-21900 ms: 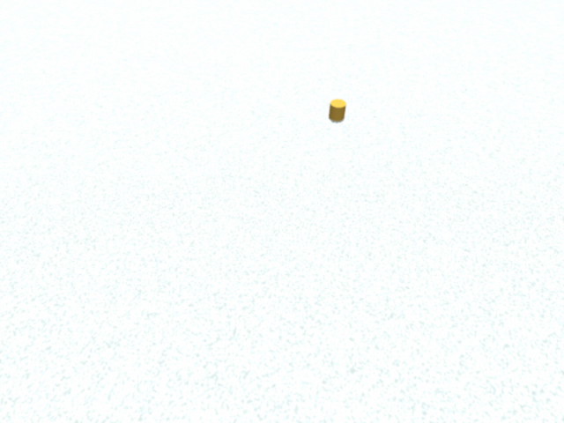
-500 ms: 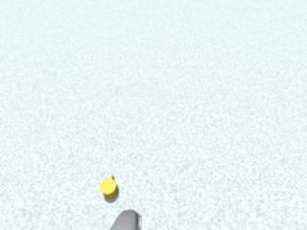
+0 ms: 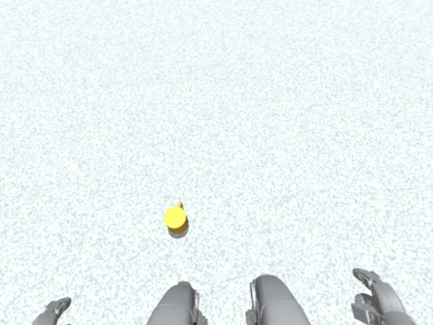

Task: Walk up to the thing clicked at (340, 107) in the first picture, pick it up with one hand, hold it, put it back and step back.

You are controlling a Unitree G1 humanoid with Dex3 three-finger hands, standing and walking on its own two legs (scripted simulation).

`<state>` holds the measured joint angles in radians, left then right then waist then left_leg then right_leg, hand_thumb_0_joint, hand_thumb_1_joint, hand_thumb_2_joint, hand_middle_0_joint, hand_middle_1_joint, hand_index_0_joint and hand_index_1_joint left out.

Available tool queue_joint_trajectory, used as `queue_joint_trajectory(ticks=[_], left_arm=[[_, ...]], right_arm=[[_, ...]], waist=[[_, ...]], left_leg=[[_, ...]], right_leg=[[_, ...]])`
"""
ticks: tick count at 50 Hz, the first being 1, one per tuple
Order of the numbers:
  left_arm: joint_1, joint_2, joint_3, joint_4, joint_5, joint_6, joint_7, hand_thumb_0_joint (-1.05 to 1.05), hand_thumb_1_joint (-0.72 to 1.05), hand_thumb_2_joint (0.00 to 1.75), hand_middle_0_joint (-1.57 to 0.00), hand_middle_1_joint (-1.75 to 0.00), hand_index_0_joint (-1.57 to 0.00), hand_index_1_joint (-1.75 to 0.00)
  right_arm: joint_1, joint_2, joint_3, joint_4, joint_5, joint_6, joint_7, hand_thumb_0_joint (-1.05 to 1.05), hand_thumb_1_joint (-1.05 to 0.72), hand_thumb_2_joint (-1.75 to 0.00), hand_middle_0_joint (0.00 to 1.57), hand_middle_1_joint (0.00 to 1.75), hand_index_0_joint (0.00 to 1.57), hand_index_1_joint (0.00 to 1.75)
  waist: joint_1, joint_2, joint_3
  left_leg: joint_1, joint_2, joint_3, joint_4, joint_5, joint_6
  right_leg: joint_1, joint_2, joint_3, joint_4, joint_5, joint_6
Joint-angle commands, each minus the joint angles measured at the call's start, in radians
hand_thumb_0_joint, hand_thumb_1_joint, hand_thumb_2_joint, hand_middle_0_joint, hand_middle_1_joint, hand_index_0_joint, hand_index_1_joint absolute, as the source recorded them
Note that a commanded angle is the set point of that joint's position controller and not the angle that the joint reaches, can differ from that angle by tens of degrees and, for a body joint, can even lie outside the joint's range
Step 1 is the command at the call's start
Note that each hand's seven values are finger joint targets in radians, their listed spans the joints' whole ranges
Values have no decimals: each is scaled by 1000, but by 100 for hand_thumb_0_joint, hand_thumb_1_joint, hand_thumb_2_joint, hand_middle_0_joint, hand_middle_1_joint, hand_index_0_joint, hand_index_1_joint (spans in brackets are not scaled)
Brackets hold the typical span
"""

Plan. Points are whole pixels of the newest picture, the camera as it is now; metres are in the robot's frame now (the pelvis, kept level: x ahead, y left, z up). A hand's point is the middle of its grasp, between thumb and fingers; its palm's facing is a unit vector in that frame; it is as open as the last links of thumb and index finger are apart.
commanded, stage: walk up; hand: left
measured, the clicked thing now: (177, 216) +0.50 +0.21 -0.69
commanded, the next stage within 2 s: none
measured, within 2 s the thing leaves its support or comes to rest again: neither
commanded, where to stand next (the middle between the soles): +0.08 -0.01 m, yaw -3 degrees
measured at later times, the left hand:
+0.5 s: hand out of the picture -0.03 +0.22 -0.08, palm faces +0.03 -0.88 -0.47, open 7.3 cm
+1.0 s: hand out of the picture -0.03 +0.27 -0.13, palm faces -0.02 -0.97 -0.26, open 7.3 cm
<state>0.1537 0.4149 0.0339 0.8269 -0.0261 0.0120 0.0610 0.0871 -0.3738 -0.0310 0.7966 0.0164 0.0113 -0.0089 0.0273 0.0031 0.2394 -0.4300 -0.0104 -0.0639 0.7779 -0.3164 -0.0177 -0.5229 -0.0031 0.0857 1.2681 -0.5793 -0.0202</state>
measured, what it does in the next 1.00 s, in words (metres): steps on the spot: right foot, then left foot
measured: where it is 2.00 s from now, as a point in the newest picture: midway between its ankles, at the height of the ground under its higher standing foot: outside the picture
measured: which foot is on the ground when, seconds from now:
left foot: down 0.00-0.22, up 0.24-0.80, down 0.82-1.00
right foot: up 0.00-0.16, down 0.18-0.82, up 0.84-1.00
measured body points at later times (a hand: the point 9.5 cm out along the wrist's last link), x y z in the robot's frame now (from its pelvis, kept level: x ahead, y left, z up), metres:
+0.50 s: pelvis -0.09 -0.06 +0.03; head -0.06 -0.10 +0.48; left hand -0.04 +0.27 -0.05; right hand -0.04 -0.40 -0.11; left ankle -0.08 +0.11 -0.62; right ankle -0.04 -0.14 -0.70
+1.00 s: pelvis -0.08 +0.02 +0.04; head -0.09 +0.06 +0.48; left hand -0.03 +0.32 -0.11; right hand -0.06 -0.30 -0.05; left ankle -0.06 +0.10 -0.70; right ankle -0.01 -0.14 -0.63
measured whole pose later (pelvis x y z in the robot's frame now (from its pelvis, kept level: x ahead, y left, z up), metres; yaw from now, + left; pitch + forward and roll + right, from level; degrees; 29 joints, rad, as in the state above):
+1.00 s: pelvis -0.08 +0.02 +0.04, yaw +2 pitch -5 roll -1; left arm 0.31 0.39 0.04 0.94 0.01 -0.01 -0.04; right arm 0.38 -0.36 -0.05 0.93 -0.03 -0.06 0.03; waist -0.04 -0.08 0.05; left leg -0.16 -0.02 0.03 0.49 -0.26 0.05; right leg -0.51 0.03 0.11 1.06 -0.31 -0.02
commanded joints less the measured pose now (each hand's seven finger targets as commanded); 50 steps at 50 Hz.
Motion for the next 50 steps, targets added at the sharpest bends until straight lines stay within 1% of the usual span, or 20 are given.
queue_joint_trajectory(ticks=[1,7,9,10,11,12,13,15,17,21,27,33,36,38,40,41,42,44,47,50], left_arm=[[99,187,74,-54,23,18,-6,0,90,90,-20,-30,-20,-30],[78,215,116,-79,60,41,-51,0,90,90,-20,-30,-20,-30],[133,193,124,-60,68,33,-64,0,90,90,-20,-30,-20,-30],[155,213,129,-44,74,17,-64,0,90,90,-20,-30,-20,-30],[159,293,144,-53,80,1,-60,0,90,90,-20,-30,-20,-30],[94,355,150,-75,71,-1,-59,0,90,90,-20,-30,-20,-30],[26,362,150,-92,74,-3,-54,0,90,90,-20,-30,-20,-30],[-8,252,127,-75,67,-8,-47,0,90,90,-20,-30,-20,-30],[19,227,123,-34,69,-43,-38,0,90,90,-20,-30,-20,-30],[150,287,148,-16,63,-87,-45,0,90,90,-20,-30,-20,-30],[167,233,122,7,46,-104,-59,0,90,90,-20,-30,-20,-30],[59,253,127,-59,73,-48,-98,0,90,90,-20,-30,-20,-30],[75,247,116,-43,56,-33,-88,0,90,90,-20,-30,-20,-30],[49,254,103,-31,48,-34,-79,0,90,90,-20,-30,-20,-30],[83,182,76,-30,55,-27,-74,0,90,90,-20,-30,-20,-30],[166,118,55,-30,42,-24,-74,0,90,90,-20,-30,-20,-30],[182,135,52,-20,36,-25,-78,0,90,90,-20,-30,-20,-30],[138,239,72,-2,39,-38,-75,0,90,90,-20,-30,-20,-30],[234,252,83,72,32,-40,-87,0,90,90,-20,-30,-20,-30],[215,234,81,82,37,-37,-92,0,90,90,-20,-30,-20,-30]], right_arm=[[113,-315,-96,-18,-11,-25,-52,0,-90,-90,20,30,20,30],[69,-330,-101,-48,-29,-31,-79,0,-90,-90,20,30,20,30],[0,-331,-93,-60,-23,-29,-76,0,-90,-90,20,30,20,30],[-16,-281,-77,-59,-16,-21,-69,0,-90,-90,20,30,20,30],[-7,-204,-56,-77,-10,-18,-66,0,-90,-90,20,30,20,30],[-62,-241,-69,-82,-19,-17,-82,0,-90,-90,20,30,20,30],[-31,-276,-82,-50,-26,-24,-86,0,-90,-90,20,30,20,30],[19,-292,-81,10,-4,-20,-66,0,-90,-90,20,30,20,30],[95,-243,-64,54,-5,-12,-34,0,-90,-90,20,30,20,30],[146,-322,-94,49,-45,-17,12,0,-90,-90,20,30,20,30],[148,-277,-82,70,-38,-37,46,0,-90,-90,20,30,20,30],[277,-283,-92,112,-28,-37,47,0,-90,-90,20,30,20,30],[253,-242,-85,115,-36,-39,36,0,-90,-90,20,30,20,30],[299,-220,-87,130,-39,-37,35,0,-90,-90,20,30,20,30],[420,-234,-102,158,-55,-44,29,0,-90,-90,20,30,20,30],[418,-298,-109,139,-75,-48,21,0,-90,-90,20,30,20,30],[338,-314,-105,93,-81,-58,16,0,-90,-90,20,30,20,30],[268,-397,-123,65,-47,-73,17,0,-90,-90,20,30,20,30],[216,-299,-97,39,-39,-102,15,0,-90,-90,20,30,20,30],[237,-265,-96,43,-36,-112,11,0,-90,-90,20,30,20,30]], waist=[[-29,112,-330],[-23,216,-341],[36,265,-357],[51,156,-357],[61,-135,-316],[72,-174,-288],[47,-160,-245],[11,-19,-181],[1,-20,-226],[41,-97,-283],[30,-195,-100],[-26,-349,-83],[-18,-251,-93],[-69,-165,-129],[-120,47,-147],[-86,313,-103],[-55,266,-27],[-79,210,78],[-24,152,4],[-29,142,-39]], left_leg=[[274,280,-237,-129,804,262],[159,317,-270,-111,750,276],[21,262,-206,-44,539,200],[-84,158,-122,65,322,134],[-277,-33,-11,281,-20,56],[-262,-71,-50,411,-333,45],[-209,-29,-98,473,-322,41],[-239,-43,-147,482,-212,49],[-222,-34,-143,383,-84,35],[-415,-22,-148,384,-47,23],[-256,-24,-81,194,18,-6],[54,-1,113,38,-62,-22],[195,37,95,-63,3,4],[345,48,86,-155,72,42],[483,31,-11,-300,-184,75],[378,176,-291,-530,-618,99],[239,307,-534,-650,-780,121],[90,389,-641,-753,-808,176],[183,254,-320,-662,-437,104],[212,199,-157,-643,-238,86]], right_leg=[[-11,-21,28,-112,63,6],[114,-39,-35,-313,80,11],[286,-48,-31,-541,242,-21],[368,-66,16,-660,321,-36],[394,-271,356,-801,402,-94],[235,-427,551,-877,451,-224],[159,-455,604,-911,390,-240],[220,-301,334,-852,374,-108],[327,-221,290,-882,-6,-26],[650,-320,457,-992,-363,-88],[466,-223,181,-1073,-46,-73],[140,-170,53,-1115,-179,-118],[80,-210,69,-1049,-82,-123],[-3,-218,69,-985,-132,-112],[-146,-137,37,-681,-228,-79],[-207,3,-45,-379,-131,-33],[-247,64,-12,-167,44,-17],[-244,-14,99,-153,145,-21],[-167,-18,103,-183,295,0],[-109,3,68,-229,371,28]])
